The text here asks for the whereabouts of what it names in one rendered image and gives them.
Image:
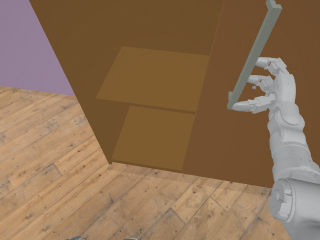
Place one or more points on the right robot forearm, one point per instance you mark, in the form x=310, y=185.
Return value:
x=289, y=150

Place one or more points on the robot right hand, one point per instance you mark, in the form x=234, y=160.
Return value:
x=281, y=89

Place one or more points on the right robot upper arm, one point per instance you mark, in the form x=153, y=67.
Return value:
x=296, y=204

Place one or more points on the wardrobe door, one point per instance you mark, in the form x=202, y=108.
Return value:
x=234, y=146

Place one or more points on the handle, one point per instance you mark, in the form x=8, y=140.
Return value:
x=270, y=19

